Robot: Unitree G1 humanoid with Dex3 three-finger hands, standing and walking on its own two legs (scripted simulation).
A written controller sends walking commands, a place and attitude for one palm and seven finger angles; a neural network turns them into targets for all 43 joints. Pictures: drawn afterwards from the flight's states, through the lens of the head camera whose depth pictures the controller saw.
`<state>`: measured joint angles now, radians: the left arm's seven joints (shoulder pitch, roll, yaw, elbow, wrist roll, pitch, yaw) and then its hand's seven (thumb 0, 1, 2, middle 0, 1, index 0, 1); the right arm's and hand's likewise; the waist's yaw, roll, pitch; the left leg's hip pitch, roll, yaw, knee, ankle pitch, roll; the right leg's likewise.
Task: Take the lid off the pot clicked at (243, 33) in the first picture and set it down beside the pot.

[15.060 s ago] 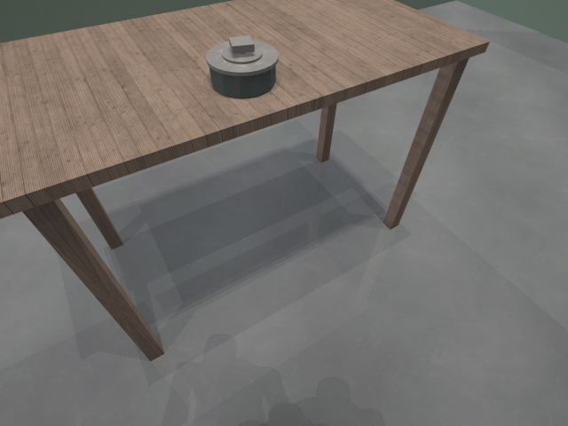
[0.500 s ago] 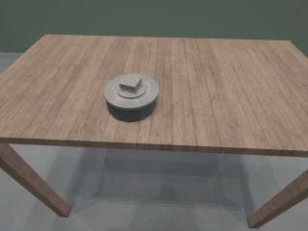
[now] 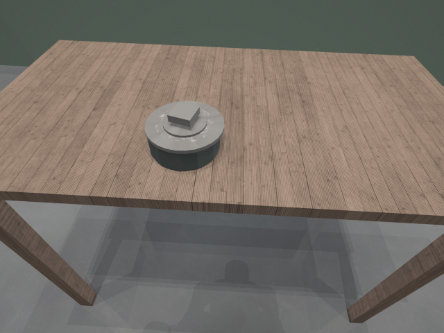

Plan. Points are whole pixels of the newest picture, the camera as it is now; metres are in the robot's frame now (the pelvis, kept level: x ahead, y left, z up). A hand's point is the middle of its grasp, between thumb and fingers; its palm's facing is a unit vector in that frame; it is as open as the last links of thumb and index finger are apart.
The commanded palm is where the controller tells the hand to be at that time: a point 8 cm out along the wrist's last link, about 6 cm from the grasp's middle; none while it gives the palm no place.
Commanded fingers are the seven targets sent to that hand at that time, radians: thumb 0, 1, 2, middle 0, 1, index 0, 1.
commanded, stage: look again from close up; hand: left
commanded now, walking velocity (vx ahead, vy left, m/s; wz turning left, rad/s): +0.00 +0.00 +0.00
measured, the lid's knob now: (184, 114) +0.47 +0.10 +0.16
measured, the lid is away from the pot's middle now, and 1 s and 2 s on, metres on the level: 0.00 0.00 0.00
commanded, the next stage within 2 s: lift the closed hand beside the body in 0.68 s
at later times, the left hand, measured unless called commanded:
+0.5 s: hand out of the picture +0.00 +0.17 -0.18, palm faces +0.02 -0.98 -0.18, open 7.3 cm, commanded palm none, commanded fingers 0.00 0.90 0.90 -0.20 -0.30 -0.20 -0.30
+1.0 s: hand (115, 312) +0.17 +0.20 -0.04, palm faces +0.19 -0.93 -0.30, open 6.4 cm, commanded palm +0.10 +0.24 +0.00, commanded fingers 0.00 0.90 0.90 -0.73 -0.88 -0.73 -0.88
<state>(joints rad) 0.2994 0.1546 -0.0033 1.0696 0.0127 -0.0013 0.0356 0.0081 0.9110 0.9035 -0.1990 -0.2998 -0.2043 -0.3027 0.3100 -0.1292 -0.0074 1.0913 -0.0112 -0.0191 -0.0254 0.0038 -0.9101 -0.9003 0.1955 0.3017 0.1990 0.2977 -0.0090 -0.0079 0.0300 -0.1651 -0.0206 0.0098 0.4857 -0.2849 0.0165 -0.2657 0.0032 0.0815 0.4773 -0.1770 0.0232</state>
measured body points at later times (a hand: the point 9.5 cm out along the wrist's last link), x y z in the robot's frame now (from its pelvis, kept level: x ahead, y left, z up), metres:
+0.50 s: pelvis +0.01 +0.01 +0.00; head +0.01 +0.01 +0.45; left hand +0.00 +0.22 -0.16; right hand -0.01 -0.20 -0.16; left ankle -0.01 +0.11 -0.74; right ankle +0.05 -0.13 -0.74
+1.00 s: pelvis +0.02 +0.01 +0.00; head -0.02 -0.01 +0.45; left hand +0.15 +0.25 -0.02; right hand +0.14 -0.23 -0.12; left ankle -0.01 +0.11 -0.74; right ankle +0.05 -0.13 -0.74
